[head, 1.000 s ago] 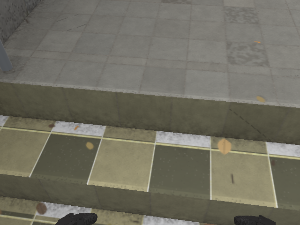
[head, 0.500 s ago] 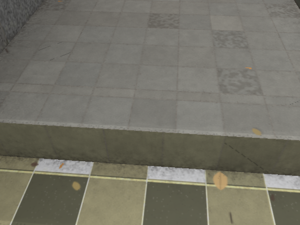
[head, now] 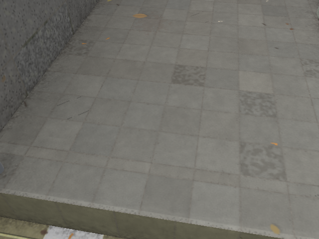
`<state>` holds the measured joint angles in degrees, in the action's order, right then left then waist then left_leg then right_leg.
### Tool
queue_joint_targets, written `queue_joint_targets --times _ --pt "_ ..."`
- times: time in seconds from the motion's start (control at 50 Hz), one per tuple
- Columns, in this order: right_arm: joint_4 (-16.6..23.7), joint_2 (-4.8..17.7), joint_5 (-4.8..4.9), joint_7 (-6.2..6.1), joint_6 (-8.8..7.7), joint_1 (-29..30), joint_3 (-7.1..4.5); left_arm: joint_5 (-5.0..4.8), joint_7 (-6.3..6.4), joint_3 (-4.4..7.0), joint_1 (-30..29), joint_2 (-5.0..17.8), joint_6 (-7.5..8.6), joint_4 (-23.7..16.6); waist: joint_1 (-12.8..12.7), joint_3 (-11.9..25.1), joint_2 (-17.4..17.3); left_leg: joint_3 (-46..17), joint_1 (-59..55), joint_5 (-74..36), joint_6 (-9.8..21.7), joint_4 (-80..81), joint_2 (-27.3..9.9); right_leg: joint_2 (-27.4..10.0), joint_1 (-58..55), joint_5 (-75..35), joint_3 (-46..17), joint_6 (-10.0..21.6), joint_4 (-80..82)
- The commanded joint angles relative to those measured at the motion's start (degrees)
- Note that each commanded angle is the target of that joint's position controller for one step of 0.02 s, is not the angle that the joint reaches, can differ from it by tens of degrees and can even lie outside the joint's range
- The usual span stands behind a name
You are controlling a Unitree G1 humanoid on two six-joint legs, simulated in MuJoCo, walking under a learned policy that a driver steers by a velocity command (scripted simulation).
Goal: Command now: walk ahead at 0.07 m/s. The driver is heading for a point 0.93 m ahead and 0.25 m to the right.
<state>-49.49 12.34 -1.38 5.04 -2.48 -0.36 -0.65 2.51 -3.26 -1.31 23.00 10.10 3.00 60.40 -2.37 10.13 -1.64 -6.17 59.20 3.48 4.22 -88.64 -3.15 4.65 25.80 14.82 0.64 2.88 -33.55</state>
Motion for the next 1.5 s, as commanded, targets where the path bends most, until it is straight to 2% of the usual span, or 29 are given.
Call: queue_joint_targets --times 0.02,0.12,0.18,0.24,0.34,0.42,0.46,0.54,0.6,0.62,0.64,0.7,0.72,0.74,0.76,0.8,0.84,0.86,1.02,1.08,1.14,1.2,1.22,1.26,1.28,1.32,1.36,1.42,1.5 --pt "-4.03 3.89 -0.86 1.66 -0.26 -11.75 -0.67 -1.17 0.36 0.50 -24.97 5.86 4.28 -14.67 9.77 -2.17 1.43 8.89 -42.97 -3.80 -8.41 11.97 -1.09 -3.27 29.38 -19.00 2.12 2.38 16.45" --pt "0.79 0.54 -0.58 -1.93 0.24 -2.09 1.05 -5.29 -1.73 2.57 -5.91 5.53 3.37 -7.02 3.43 -4.44 2.87 9.95 -31.97 -1.89 -9.64 62.36 -0.94 -14.64 -13.50 -39.88 -12.13 10.46 2.80" --pt "1.61 6.42 0.02 -2.74 -0.20 -1.09 -0.42 -2.41 -4.15 2.91 11.09 1.84 1.97 -2.58 -5.66 5.58 0.58 7.15 -46.75 -18.83 1.79 55.24 -2.21 -7.91 -16.27 -26.82 -6.66 4.57 1.52" --pt "-0.24 5.41 -1.33 -1.93 1.12 -3.83 -2.03 0.36 -2.11 4.94 -2.27 9.16 0.23 -4.76 -0.32 -8.25 3.37 5.26 -35.16 25.29 5.13 59.94 -0.62 -9.34 -6.28 13.47 -9.46 9.62 9.89" --pt "-3.71 4.87 -1.96 -3.66 0.23 -12.63 -3.08 -0.19 -0.14 4.09 -6.43 4.97 0.02 -5.27 3.68 -5.17 -1.77 -3.21 -47.29 21.01 11.50 66.26 -5.01 -6.98 -0.21 6.44 -5.77 9.59 3.83" --pt "-8.68 7.12 -1.47 -4.66 0.07 -28.11 -3.70 -0.05 -0.26 3.82 -5.62 4.68 -0.32 -2.85 10.96 -3.88 -12.48 -25.28 -64.64 3.64 23.77 77.27 -23.70 -2.09 26.58 11.96 -3.79 5.10 -55.05" --pt "-15.63 3.58 -3.90 -4.43 0.39 -38.26 -1.18 -0.31 -2.27 2.45 -17.05 0.48 1.26 -6.44 12.97 -7.29 -6.10 -18.46 -73.94 5.15 18.20 72.55 -21.80 0.16 58.01 14.37 -7.67 11.25 -99.64" --pt "-20.33 -3.94 -4.53 -3.58 -1.43 -28.91 2.76 -0.25 -0.41 -2.37 -30.03 -2.89 -2.73 -22.97 4.36 -6.54 0.00 1.52 -61.26 1.20 8.98 79.96 -17.50 -8.70 63.01 28.00 -5.63 16.94 -95.59" --pt "-12.67 3.28 -7.74 -2.66 -3.69 -12.95 1.08 -2.60 0.14 -2.47 -28.10 -0.05 -4.79 -25.19 -4.00 -5.89 1.81 14.35 -28.24 13.21 6.50 93.23 -8.80 -12.17 30.76 7.43 -0.24 15.69 -61.00" --pt "-11.87 9.61 -4.13 -1.18 -3.64 -15.98 -0.76 -2.27 -1.20 -2.98 -34.67 1.15 -6.04 -26.18 -3.13 -6.28 -0.68 12.27 -18.81 11.31 9.52 101.31 -10.44 -7.70 16.48 23.03 4.84 9.57 -53.28" --pt "-10.53 13.06 -2.83 0.05 -3.64 -15.83 -0.75 -1.70 -3.71 -3.84 -26.15 -2.30 -6.37 -22.87 -6.87 -7.63 -7.98 13.27 -19.70 -17.73 13.60 97.11 -14.65 -3.93 12.39 17.93 10.57 7.57 -62.41" --pt "-7.99 15.20 -2.19 0.86 -4.75 -19.68 -1.99 -2.05 -2.86 -0.06 -10.80 6.12 -4.90 -15.90 -8.79 3.02 -8.90 20.09 -52.64 -83.06 12.29 70.63 -14.16 4.85 8.88 3.03 12.19 8.26 -33.09" --pt "-7.30 11.24 -6.45 1.54 -3.95 -28.02 -1.42 -2.69 -1.24 0.50 -2.24 10.41 -4.84 -13.57 -6.38 14.57 -0.88 16.19 -39.72 -79.24 8.50 48.93 -10.22 -0.61 -12.16 -13.56 -10.64 16.20 -28.26" --pt "-5.24 8.61 -7.69 3.72 -2.38 -25.36 -1.17 -0.71 1.10 2.00 15.16 15.78 -5.64 -9.21 -11.81 21.32 10.02 10.83 -24.63 -36.34 5.64 29.18 -1.82 -7.87 -26.92 -3.82 -38.32 21.73 -0.44" --pt "-4.59 5.59 -5.25 4.34 -0.73 -19.94 -1.89 0.48 1.02 3.75 18.94 18.54 -4.68 -5.59 -12.09 10.07 16.95 -0.94 -7.32 -9.88 4.51 -3.49 6.38 -13.29 -22.81 13.17 -58.96 18.54 14.28" --pt "-2.70 -2.27 -2.44 0.10 -0.92 -13.86 -0.54 0.51 -0.42 1.99 11.20 8.39 0.30 1.19 -2.76 -7.25 17.37 -12.23 10.03 -13.43 7.64 -27.41 8.32 -9.93 -6.74 29.53 -44.87 7.34 8.65" --pt "0.02 -2.79 -2.60 -1.62 -0.34 -9.85 0.74 -1.22 -1.09 0.25 -4.86 1.82 1.90 1.28 6.62 -8.80 4.70 -8.67 10.49 -10.97 9.10 -30.79 4.42 -6.91 4.75 18.19 -31.63 6.03 5.94" --pt "0.83 -2.70 -1.83 -2.12 0.60 -9.81 1.29 1.00 -1.65 -0.69 -8.32 0.18 1.67 2.43 9.20 -8.56 0.05 -5.84 11.29 -12.30 9.64 -31.11 2.45 -6.25 8.81 14.59 -28.02 5.71 6.61" --pt "8.99 -1.54 -0.51 -2.79 0.96 11.92 3.50 5.08 -2.27 -1.31 12.51 2.65 3.01 5.69 0.73 -4.91 5.92 8.45 16.35 -1.08 6.01 -28.78 0.54 -5.84 3.04 9.50 -22.69 7.14 15.06" --pt "13.35 -2.04 -2.32 -3.65 3.38 23.88 3.70 0.93 -4.27 -1.82 13.13 1.99 3.71 3.72 -1.82 -8.09 10.16 12.91 11.89 15.98 1.71 -6.52 -0.43 -12.35 -0.04 1.48 -28.58 13.81 25.25" --pt "11.34 -1.22 -2.32 -1.69 3.84 18.69 3.54 -1.33 -4.57 -1.16 8.86 7.20 5.89 -0.14 2.72 -3.36 12.90 21.83 -10.06 26.28 -0.29 6.77 6.36 -16.86 -4.13 -62.62 -22.69 17.04 22.36" --pt "5.22 1.47 -1.30 -1.47 2.53 -1.24 2.86 0.55 -4.38 3.12 12.00 13.09 5.71 0.68 5.70 11.88 8.54 7.19 -31.04 13.88 6.02 20.08 6.21 -15.33 -16.18 -108.27 -15.61 12.13 -0.83" --pt "1.26 4.44 -0.37 -2.09 2.82 -11.00 1.75 2.21 -5.08 2.80 15.32 9.88 5.40 1.35 7.23 19.29 -1.89 -10.94 -49.95 21.61 12.14 30.48 1.70 -11.94 -0.12 -97.25 -17.73 10.36 -12.26" --pt "-3.59 5.26 -3.81 -3.99 1.94 -25.13 1.10 1.92 -5.89 2.83 2.82 4.78 2.86 1.80 16.44 3.48 -18.13 -49.07 -43.91 49.86 19.52 62.14 -11.76 1.04 28.39 -18.13 -18.46 5.81 -70.96" --pt "-4.43 6.78 -2.94 -4.13 -0.15 -18.35 0.27 0.09 -5.24 3.14 -0.46 4.69 2.93 -0.50 10.95 -5.23 -5.95 -46.54 -39.29 51.18 17.76 62.09 -12.97 0.48 38.00 -17.42 -18.38 7.13 -86.18" --pt "-8.02 -4.78 -1.48 -3.19 -2.04 -10.49 2.45 1.45 -2.41 2.53 -10.06 3.43 3.12 -5.69 4.46 -4.46 8.38 -29.72 -39.28 29.27 14.14 61.46 -12.75 -0.79 41.83 -13.64 -18.64 11.03 -86.95" --pt "-10.32 -11.57 -0.87 -4.13 -4.20 -5.10 4.01 3.05 -0.68 1.12 -13.87 -0.15 1.28 -9.20 -1.63 -5.44 7.81 -12.05 -35.18 14.19 9.24 61.01 -7.61 -4.71 39.14 -9.31 -16.44 11.55 -76.72" --pt "-8.69 -7.91 -2.81 -4.13 -5.41 -3.40 2.44 0.42 -0.92 1.28 -18.44 0.49 0.81 -12.29 -3.32 -6.60 3.92 4.33 -27.80 7.12 6.19 68.65 -2.73 -7.17 31.11 -9.06 -6.78 9.85 -61.96" --pt "-6.42 -3.30 -2.60 -5.39 -6.82 -11.34 1.87 2.44 -2.14 2.50 -21.70 1.93 1.91 -12.17 0.62 -3.31 2.72 11.15 -35.46 -8.61 5.11 68.55 -1.28 -10.68 26.98 -20.82 -2.67 5.64 -47.16"
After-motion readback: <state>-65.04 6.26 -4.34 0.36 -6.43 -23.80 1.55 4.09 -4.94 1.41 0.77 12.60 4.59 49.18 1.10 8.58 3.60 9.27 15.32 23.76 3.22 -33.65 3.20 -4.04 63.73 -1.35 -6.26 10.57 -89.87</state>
